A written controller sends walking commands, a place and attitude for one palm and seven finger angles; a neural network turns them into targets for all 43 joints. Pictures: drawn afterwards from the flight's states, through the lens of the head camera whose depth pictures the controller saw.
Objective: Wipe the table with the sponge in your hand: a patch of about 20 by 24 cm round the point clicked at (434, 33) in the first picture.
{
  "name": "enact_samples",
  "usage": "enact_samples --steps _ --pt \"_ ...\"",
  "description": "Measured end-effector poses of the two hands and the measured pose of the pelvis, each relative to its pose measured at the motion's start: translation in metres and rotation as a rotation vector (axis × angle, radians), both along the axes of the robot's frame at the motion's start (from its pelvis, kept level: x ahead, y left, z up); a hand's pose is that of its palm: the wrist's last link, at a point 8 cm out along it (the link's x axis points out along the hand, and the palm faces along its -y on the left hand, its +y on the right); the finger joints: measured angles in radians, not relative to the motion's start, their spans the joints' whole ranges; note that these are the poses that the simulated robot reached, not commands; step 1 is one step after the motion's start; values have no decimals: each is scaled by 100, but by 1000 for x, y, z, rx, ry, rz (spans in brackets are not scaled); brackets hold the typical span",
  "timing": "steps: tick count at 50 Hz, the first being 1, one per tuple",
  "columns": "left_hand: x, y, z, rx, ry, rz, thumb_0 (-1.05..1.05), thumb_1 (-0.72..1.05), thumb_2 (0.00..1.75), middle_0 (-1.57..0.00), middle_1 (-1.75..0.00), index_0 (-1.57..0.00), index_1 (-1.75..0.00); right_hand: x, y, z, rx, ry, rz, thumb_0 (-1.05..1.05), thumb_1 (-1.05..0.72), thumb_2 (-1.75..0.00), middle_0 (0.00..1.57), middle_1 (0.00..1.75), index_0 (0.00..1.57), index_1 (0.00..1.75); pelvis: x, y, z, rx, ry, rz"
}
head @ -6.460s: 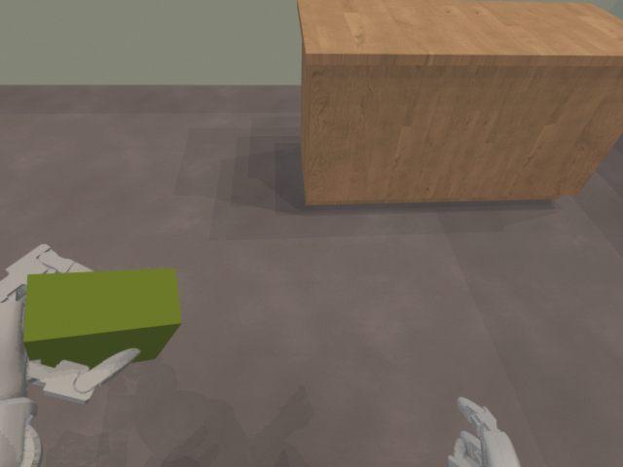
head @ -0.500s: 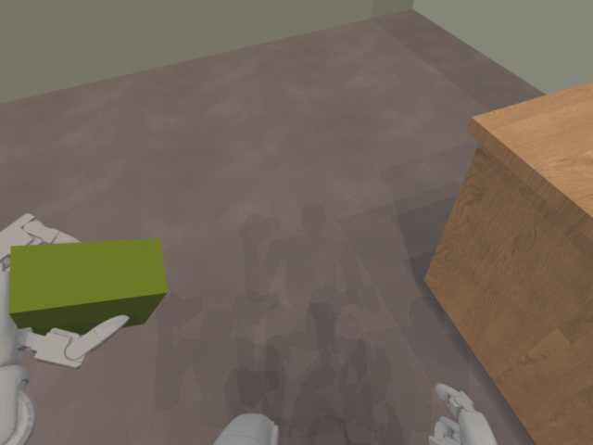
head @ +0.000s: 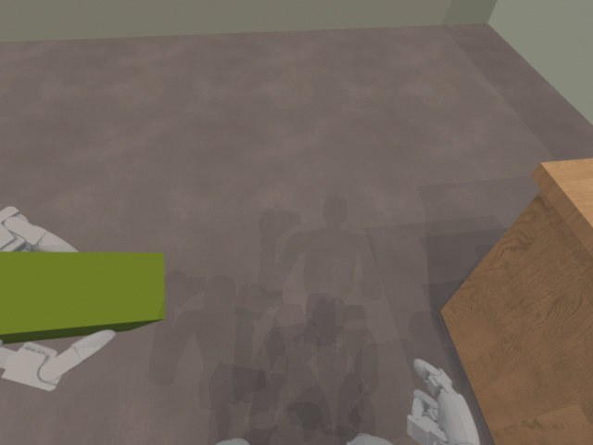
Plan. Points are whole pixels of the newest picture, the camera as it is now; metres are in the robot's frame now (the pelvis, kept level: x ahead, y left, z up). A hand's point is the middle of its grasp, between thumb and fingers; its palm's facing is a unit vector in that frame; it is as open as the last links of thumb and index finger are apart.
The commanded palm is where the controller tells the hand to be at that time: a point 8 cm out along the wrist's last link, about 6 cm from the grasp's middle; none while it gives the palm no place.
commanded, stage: walk to a spot facing it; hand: left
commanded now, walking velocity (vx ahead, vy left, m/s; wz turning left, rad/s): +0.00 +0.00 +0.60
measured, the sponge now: (99, 299) +0.22 +0.20 +0.17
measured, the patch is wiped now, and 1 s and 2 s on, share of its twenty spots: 0.00 0.00 0.00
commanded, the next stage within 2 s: turn to face it in 1.80 s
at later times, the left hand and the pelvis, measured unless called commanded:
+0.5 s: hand out of the picture +0.07 +0.25 +0.19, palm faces +0.63 -0.67 -0.38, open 9.8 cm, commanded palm +0.00 +0.28 +0.18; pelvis -0.07 -0.04 -0.01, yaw +18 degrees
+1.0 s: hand out of the picture -0.01 +0.21 +0.18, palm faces +0.75 -0.48 -0.46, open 9.8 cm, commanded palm -0.08 +0.23 +0.18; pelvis -0.06 -0.09 +0.01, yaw +34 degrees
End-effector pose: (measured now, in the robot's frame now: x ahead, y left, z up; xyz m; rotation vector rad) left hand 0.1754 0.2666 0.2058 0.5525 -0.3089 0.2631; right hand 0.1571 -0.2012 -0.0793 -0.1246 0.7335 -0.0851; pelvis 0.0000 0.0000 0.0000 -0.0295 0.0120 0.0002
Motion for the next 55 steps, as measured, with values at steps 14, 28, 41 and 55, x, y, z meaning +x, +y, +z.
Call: enact_samples --steps 14,28,41,55 --pt "-81 -18 -16 -103 60 309 -1 -46 99 -78 -134 -77 -134 10 -47 -7 -83 42 166 2 -90 -89 20 30 21 30 -29 -48 8 84 -35 183" --pt "-179 12 -9 -30 -107 387 -1 -46 100 -77 -135 -77 -135 6 -26 19 -176 -72 273 1 -90 -90 19 30 20 30 -74 -41 -7 51 -21 344" --pt "-230 -22 -6 -9 -43 603 -1 -46 100 -77 -135 -77 -135 -14 31 -22 35 45 542 1 -90 -89 20 30 21 30 -67 -78 -4 32 -28 485" --pt "-245 -34 -1 -26 56 717 -1 -46 100 -77 -135 -77 -135 68 -14 7 -179 28 585 1 -90 -89 20 30 20 30 -48 -87 15 96 15 635"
